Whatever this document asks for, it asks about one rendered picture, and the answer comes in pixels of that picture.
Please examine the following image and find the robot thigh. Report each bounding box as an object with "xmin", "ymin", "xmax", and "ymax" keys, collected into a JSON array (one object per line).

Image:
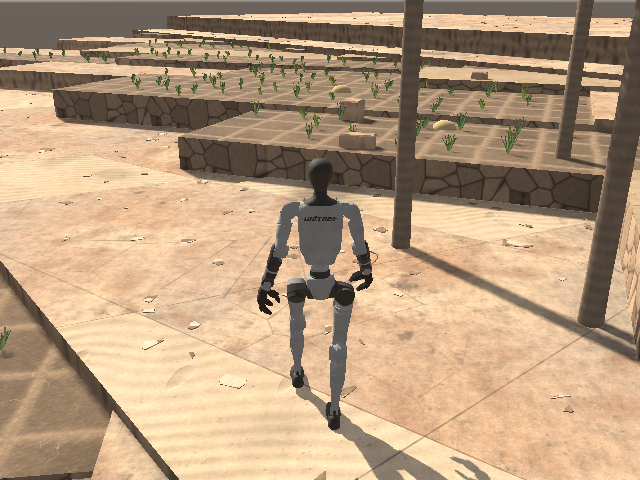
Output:
[
  {"xmin": 329, "ymin": 280, "xmax": 355, "ymax": 364},
  {"xmin": 287, "ymin": 277, "xmax": 307, "ymax": 332}
]

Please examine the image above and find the robot left thigh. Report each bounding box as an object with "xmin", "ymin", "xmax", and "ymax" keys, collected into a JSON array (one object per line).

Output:
[{"xmin": 287, "ymin": 277, "xmax": 307, "ymax": 332}]

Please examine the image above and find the robot left hand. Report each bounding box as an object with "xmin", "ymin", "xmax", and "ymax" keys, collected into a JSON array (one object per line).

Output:
[{"xmin": 257, "ymin": 287, "xmax": 280, "ymax": 315}]

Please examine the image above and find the robot right forearm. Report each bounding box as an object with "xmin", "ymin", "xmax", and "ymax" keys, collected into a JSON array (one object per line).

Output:
[{"xmin": 356, "ymin": 240, "xmax": 372, "ymax": 275}]

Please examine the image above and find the robot right upper arm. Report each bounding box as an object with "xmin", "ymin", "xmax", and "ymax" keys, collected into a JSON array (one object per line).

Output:
[{"xmin": 341, "ymin": 201, "xmax": 367, "ymax": 256}]

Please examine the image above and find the robot right hand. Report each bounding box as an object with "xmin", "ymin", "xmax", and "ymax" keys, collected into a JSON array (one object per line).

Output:
[{"xmin": 349, "ymin": 269, "xmax": 373, "ymax": 291}]

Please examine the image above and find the robot right thigh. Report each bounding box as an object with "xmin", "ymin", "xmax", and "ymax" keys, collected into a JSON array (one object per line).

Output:
[{"xmin": 329, "ymin": 280, "xmax": 355, "ymax": 364}]

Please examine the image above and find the robot left forearm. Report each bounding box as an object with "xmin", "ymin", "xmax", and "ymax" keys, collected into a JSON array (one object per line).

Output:
[{"xmin": 260, "ymin": 243, "xmax": 282, "ymax": 291}]

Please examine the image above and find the robot left upper arm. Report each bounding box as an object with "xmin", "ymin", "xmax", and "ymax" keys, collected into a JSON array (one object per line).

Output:
[{"xmin": 273, "ymin": 201, "xmax": 300, "ymax": 259}]

